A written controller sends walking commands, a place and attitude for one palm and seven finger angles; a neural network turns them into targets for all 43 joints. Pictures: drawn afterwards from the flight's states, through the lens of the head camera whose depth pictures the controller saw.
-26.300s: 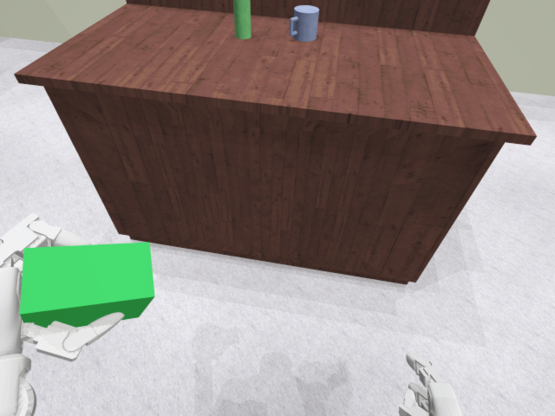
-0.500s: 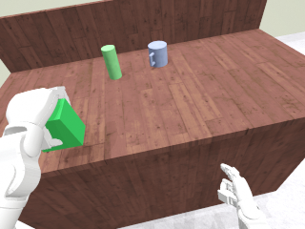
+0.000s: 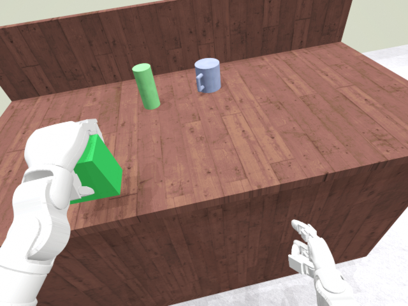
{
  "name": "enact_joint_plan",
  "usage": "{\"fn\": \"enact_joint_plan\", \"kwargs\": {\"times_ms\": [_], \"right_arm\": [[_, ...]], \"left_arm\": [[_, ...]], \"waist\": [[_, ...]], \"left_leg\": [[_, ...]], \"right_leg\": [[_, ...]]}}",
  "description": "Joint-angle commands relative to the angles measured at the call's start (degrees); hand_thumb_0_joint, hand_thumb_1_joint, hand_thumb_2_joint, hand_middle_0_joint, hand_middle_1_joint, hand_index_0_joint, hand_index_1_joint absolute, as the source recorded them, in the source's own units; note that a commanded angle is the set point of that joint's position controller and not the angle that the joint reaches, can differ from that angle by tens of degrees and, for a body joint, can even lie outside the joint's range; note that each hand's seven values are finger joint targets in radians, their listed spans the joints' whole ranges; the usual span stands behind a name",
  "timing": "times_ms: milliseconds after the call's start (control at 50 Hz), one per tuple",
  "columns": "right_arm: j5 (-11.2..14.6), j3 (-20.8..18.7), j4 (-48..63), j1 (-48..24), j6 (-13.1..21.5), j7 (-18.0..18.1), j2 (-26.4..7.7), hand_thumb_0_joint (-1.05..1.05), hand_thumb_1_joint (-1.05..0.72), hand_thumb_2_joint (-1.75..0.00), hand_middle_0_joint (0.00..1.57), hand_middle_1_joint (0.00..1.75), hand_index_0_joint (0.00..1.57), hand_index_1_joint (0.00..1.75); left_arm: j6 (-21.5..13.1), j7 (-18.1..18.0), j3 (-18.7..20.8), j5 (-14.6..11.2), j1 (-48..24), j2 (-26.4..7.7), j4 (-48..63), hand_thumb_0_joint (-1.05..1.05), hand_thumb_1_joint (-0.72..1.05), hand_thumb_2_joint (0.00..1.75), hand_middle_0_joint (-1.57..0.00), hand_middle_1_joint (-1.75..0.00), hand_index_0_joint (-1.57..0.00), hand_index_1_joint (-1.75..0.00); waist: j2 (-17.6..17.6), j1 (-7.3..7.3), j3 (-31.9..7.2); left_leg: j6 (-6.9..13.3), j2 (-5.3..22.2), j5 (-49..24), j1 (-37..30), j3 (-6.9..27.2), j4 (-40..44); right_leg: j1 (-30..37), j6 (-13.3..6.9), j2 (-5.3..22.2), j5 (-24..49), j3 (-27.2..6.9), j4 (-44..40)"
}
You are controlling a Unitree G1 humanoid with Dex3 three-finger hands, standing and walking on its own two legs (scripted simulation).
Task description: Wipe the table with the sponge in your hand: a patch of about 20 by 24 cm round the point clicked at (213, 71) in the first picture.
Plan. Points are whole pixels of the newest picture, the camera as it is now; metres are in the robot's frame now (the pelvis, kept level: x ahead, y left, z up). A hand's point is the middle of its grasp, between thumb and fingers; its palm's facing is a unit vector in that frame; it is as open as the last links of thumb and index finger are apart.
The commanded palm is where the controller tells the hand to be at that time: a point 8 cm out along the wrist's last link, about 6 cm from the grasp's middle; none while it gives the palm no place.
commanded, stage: move the sponge above the wiping area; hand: left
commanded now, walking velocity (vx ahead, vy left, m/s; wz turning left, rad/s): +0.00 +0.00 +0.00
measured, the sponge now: (87, 176) +0.27 +0.28 +0.15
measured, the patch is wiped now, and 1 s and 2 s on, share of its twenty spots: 0.00 0.00 0.00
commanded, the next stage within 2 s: lower the sponge onto the table in 1.96 s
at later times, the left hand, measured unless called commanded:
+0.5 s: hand (91, 162) +0.28 +0.27 +0.17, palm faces +0.12 -0.03 -0.99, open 10.2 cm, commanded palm +0.25 +0.27 +0.24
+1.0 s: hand (89, 158) +0.29 +0.28 +0.17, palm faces +0.11 -0.03 -0.99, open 10.2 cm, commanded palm +0.25 +0.27 +0.24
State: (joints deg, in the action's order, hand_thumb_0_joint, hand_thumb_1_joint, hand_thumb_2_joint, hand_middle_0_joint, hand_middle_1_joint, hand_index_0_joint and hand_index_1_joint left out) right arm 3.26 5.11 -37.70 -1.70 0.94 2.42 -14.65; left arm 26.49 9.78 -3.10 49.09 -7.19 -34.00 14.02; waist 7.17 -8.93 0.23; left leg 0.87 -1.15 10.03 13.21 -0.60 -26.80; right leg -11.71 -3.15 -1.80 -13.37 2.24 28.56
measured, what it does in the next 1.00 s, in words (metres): stands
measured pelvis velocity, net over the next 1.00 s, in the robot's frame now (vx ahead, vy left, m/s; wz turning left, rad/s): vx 0.01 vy -0.01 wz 0.00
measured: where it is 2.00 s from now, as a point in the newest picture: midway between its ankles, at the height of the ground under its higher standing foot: outside the picture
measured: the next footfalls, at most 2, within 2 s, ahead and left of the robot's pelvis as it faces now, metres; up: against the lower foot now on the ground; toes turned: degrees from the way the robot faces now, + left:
none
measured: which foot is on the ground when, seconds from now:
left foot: down 0.00-1.00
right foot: down 0.00-1.00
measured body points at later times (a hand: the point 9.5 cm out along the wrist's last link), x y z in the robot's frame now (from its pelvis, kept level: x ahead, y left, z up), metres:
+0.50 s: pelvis +0.00 -0.01 +0.00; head -0.01 -0.06 +0.45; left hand +0.27 +0.27 +0.22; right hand +0.27 -0.19 -0.08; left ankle +0.05 +0.11 -0.74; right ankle +0.03 -0.08 -0.74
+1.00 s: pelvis +0.01 -0.01 +0.00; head +0.01 -0.06 +0.45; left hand +0.28 +0.28 +0.22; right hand +0.28 -0.19 -0.08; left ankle +0.05 +0.11 -0.74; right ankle +0.03 -0.09 -0.74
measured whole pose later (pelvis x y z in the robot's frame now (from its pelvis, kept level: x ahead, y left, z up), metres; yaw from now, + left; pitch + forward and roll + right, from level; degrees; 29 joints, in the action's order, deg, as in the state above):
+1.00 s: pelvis +0.01 -0.01 +0.00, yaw +0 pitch -2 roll +1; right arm 3.6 3.7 -38.2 -0.3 0.9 2.7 -15.6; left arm 25.2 8.7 -3.4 50.1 -9.4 -32.7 7.1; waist 7.4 -8.2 0.1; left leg 0.5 -0.9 10.7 13.1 -0.4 -26.3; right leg -11.5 -3.5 -2.2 -14.0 2.2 27.8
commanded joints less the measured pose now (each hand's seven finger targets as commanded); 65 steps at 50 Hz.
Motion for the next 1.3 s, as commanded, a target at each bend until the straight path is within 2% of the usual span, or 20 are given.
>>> {"fn": "enact_joint_plan", "kwargs": {"times_ms": [0, 80, 280, 340, 380, 420, 480, 500, 560, 680, 800, 880, 960, 980, 1060, 1080, 1120, 1180, 1240, 1280], "right_arm": [[0.0, -1.8, 10.6, -14.2, 3.5, 0.7, -4.4, 0.00, -0.90, -0.90, 0.20, 0.30, 0.20, 0.30], [0.0, -2.2, 11.2, -14.5, 4.1, 1.0, -4.5, 0.00, -0.90, -0.90, 0.20, 0.30, 0.20, 0.30], [0.3, -2.6, 10.8, -13.6, 4.9, 1.4, -4.4, 0.00, -0.90, -0.90, 0.20, 0.30, 0.20, 0.30], [-0.3, -3.1, 9.8, -11.2, 4.7, 1.4, -4.9, 0.00, -0.90, -0.90, 0.20, 0.30, 0.20, 0.30], [0.0, -2.9, 10.5, -13.0, 5.2, 1.5, -4.9, 0.00, -0.90, -0.90, 0.20, 0.30, 0.20, 0.30], [-0.3, -2.9, 9.6, -11.5, 4.6, 1.2, -4.9, 0.00, -0.90, -0.90, 0.20, 0.30, 0.20, 0.30], [0.1, -2.9, 9.7, -12.5, 4.4, 1.5, -5.2, 0.00, -0.90, -0.90, 0.20, 0.30, 0.20, 0.30], [-0.1, -2.8, 9.8, -12.2, 4.3, 1.5, -5.0, 0.00, -0.90, -0.90, 0.20, 0.30, 0.20, 0.30], [-0.1, -3.2, 9.6, -11.2, 4.3, 1.3, -5.0, 0.00, -0.90, -0.90, 0.20, 0.30, 0.20, 0.30], [0.0, -3.1, 10.7, -12.3, 4.6, 1.2, -4.8, 0.00, -0.90, -0.90, 0.20, 0.30, 0.20, 0.30], [-0.2, -3.0, 10.5, -11.9, 3.8, 0.4, -4.8, 0.00, -0.90, -0.90, 0.20, 0.30, 0.20, 0.30], [0.5, -2.9, 10.6, -13.2, 3.6, 0.7, -5.0, 0.00, -0.90, -0.90, 0.20, 0.30, 0.20, 0.30], [0.2, -3.0, 10.7, -11.9, 3.5, 0.7, -4.7, 0.00, -0.90, -0.90, 0.20, 0.30, 0.20, 0.30], [0.5, -2.7, 11.9, -13.7, 4.3, 0.9, -4.2, 0.00, -0.90, -0.90, 0.20, 0.30, 0.20, 0.30], [-0.3, -2.9, 10.9, -11.3, 3.7, 0.6, -4.5, 0.00, -0.90, -0.90, 0.20, 0.30, 0.20, 0.30], [0.3, -2.7, 11.1, -13.1, 4.1, 0.7, -4.5, 0.00, -0.90, -0.90, 0.20, 0.30, 0.20, 0.30], [0.0, -2.6, 10.2, -11.5, 3.6, 0.5, -4.3, 0.00, -0.90, -0.90, 0.20, 0.30, 0.20, 0.30], [0.5, -2.5, 10.6, -13.6, 3.7, 0.7, -4.6, 0.00, -0.90, -0.90, 0.20, 0.30, 0.20, 0.30], [-0.1, -2.8, 10.0, -12.0, 3.1, 0.4, -4.8, 0.00, -0.90, -0.90, 0.20, 0.30, 0.20, 0.30], [0.6, -2.3, 11.4, -14.5, 3.3, 0.3, -4.3, 0.00, -0.90, -0.90, 0.20, 0.30, 0.20, 0.30]], "left_arm": [[-0.5, -2.1, 9.1, 2.9, -18.6, -14.1, 8.2, 0.00, 0.10, 1.30, -1.20, -1.60, -1.20, -1.60], [-2.3, -2.3, 12.6, 2.5, -17.3, -17.5, 10.0, 0.00, 0.10, 1.30, -1.20, -1.60, -1.20, -1.60], [-5.0, -3.6, 11.0, 1.9, -20.2, -15.3, 7.0, 0.00, 0.10, 1.30, -1.20, -1.60, -1.20, -1.60], [-5.2, -4.0, 8.5, 2.6, -19.9, -12.8, 4.2, 0.00, 0.10, 1.30, -1.20, -1.60, -1.20, -1.60], [-5.1, -4.4, 12.0, 2.7, -20.0, -16.4, 5.5, 0.00, 0.10, 1.30, -1.20, -1.60, -1.20, -1.60], [-4.8, -4.5, 9.7, 3.0, -20.1, -13.7, 2.9, 0.00, 0.10, 1.30, -1.20, -1.60, -1.20, -1.60], [-4.3, -4.7, 13.1, 2.9, -20.7, -17.5, 0.9, 0.00, 0.10, 1.30, -1.20, -1.60, -1.20, -1.60], [-4.2, -4.5, 9.0, 3.1, -22.8, -13.6, 0.5, 0.00, 0.10, 1.30, -1.20, -1.60, -1.20, -1.60], [-4.8, -4.3, 7.5, 3.2, -22.9, -12.1, 0.7, 0.00, 0.10, 1.30, -1.20, -1.60, -1.20, -1.60], [-5.4, -4.6, 11.9, 3.7, -22.7, -16.6, 4.5, 0.00, 0.10, 1.30, -1.20, -1.60, -1.20, -1.60], [-3.2, -5.1, 10.3, 2.7, -18.1, -13.0, 4.1, 0.00, 0.10, 1.30, -1.20, -1.60, -1.20, -1.60], [-1.6, -4.4, 11.1, 2.9, -20.1, -15.1, 3.6, 0.00, 0.10, 1.30, -1.20, -1.60, -1.20, -1.60], [-2.6, -2.9, 7.2, 3.3, -21.4, -12.5, 6.6, 0.00, 0.10, 1.30, -1.20, -1.60, -1.20, -1.60], [-3.0, -2.7, 9.0, 3.0, -20.8, -14.0, 8.7, 0.00, 0.10, 1.30, -1.20, -1.60, -1.20, -1.60], [-3.9, -2.8, 8.6, 2.9, -18.3, -13.0, 8.8, 0.00, 0.10, 1.30, -1.20, -1.60, -1.20, -1.60], [-3.5, -3.3, 12.1, 2.9, -19.4, -16.4, 8.6, 0.00, 0.10, 1.30, -1.20, -1.60, -1.20, -1.60], [-3.0, -3.7, 7.9, 3.4, -21.6, -11.9, 6.6, 0.00, 0.10, 1.30, -1.20, -1.60, -1.20, -1.60], [-1.8, -4.2, 10.3, 3.7, -23.1, -15.0, 6.4, 0.00, 0.10, 1.30, -1.20, -1.60, -1.20, -1.60], [-0.8, -3.8, 8.3, 3.7, -21.0, -12.8, 5.0, 0.00, 0.10, 1.30, -1.20, -1.60, -1.20, -1.60], [-0.2, -3.1, 9.2, 3.4, -20.6, -13.8, 8.0, 0.00, 0.10, 1.30, -1.20, -1.60, -1.20, -1.60]], "waist": [[-3.3, 0.42, -13.6], [-2.7, -0.07, -14.5], [-1.9, 0.79, -12.3], [-3.7, 0.88, -13.6], [-3.4, 0.32, -13.9], [-3.9, 0.84, -13.4], [-4.7, 0.45, -12.7], [-3.2, 1.10, -13.1], [-3.2, 1.22, -14.2], [-2.3, 0.29, -16.2], [-3.8, -0.02, -15.0], [-4.6, 0.44, -13.8], [-3.2, 1.04, -16.1], [-2.8, 0.58, -16.6], [-3.7, 0.48, -15.9], [-2.5, 0.20, -15.1], [-2.9, 0.88, -14.1], [-2.7, 0.24, -14.2], [-3.9, 0.11, -15.5], [-2.5, -0.06, -15.4]], "left_leg": [[0.0, -0.3, -3.6, -5.1, 3.4, 2.9], [0.2, -0.5, -4.6, -6.4, 3.8, 2.0], [0.2, -0.8, -2.9, -6.7, 3.4, 2.2], [0.3, -0.7, -4.4, -6.7, 3.1, 2.4], [0.3, -0.8, -4.7, -7.0, 3.2, 1.7], [0.2, -0.8, -5.6, -6.1, 2.7, 2.2], [0.2, -0.8, -3.8, -5.8, 3.0, 2.2], [0.2, -0.9, -3.8, -5.5, 2.4, 2.2], [0.4, -0.8, -5.1, -6.8, 2.3, 2.1], [0.5, -1.0, -7.4, -7.7, 2.9, 1.8], [0.3, -0.6, -8.8, -6.2, 2.3, 2.3], [0.4, -0.7, -6.6, -6.5, 2.7, 2.1], [0.7, -0.8, -8.8, -8.0, 2.5, 2.1], [0.8, -0.9, -8.0, -8.7, 3.1, 1.7], [0.7, -0.7, -9.8, -8.1, 2.8, 1.9], [0.6, -0.7, -8.4, -8.2, 3.5, 2.0], [0.2, -0.5, -8.2, -7.7, 3.2, 2.8], [0.2, -0.7, -6.5, -7.6, 3.6, 3.1], [0.3, -0.7, -8.9, -7.4, 2.9, 3.1], [0.3, -0.8, -8.3, -7.5, 3.4, 3.0]], "right_leg": [[1.3, -0.9, 1.9, 1.2, -6.2, -6.1], [1.9, -1.4, 1.7, 2.4, -8.7, -6.4], [0.2, -1.1, 2.1, -0.1, -9.0, -7.8], [0.9, -0.6, 2.3, 2.0, -6.3, -7.5], [1.6, -1.3, 2.1, 2.7, -9.5, -7.4], [1.5, -0.6, 2.3, 3.7, -6.8, -7.2], [1.2, -1.1, 2.0, 1.3, -9.2, -7.9], [1.2, -0.7, 2.5, 1.6, -7.4, -7.7], [1.0, -0.4, 2.4, 3.5, -6.1, -7.4], [2.9, -1.2, 1.8, 6.4, -8.3, -6.5], [3.4, -0.8, 2.2, 8.3, -5.8, -5.8], [1.8, -1.0, 1.8, 5.7, -8.1, -6.6], [2.1, -0.3, 1.9, 8.1, -5.1, -6.1], [2.2, -1.0, 1.5, 7.0, -7.4, -6.1], [2.4, -0.4, 1.9, 9.1, -5.2, -6.0], [1.9, -1.4, 1.3, 7.2, -8.0, -6.3], [1.0, -0.7, 1.6, 6.0, -5.4, -6.6], [1.5, -1.5, 1.1, 4.5, -7.7, -6.7], [2.8, -0.8, 1.5, 7.5, -5.0, -6.2], [3.0, -1.4, 1.1, 7.1, -7.3, -6.0]]}}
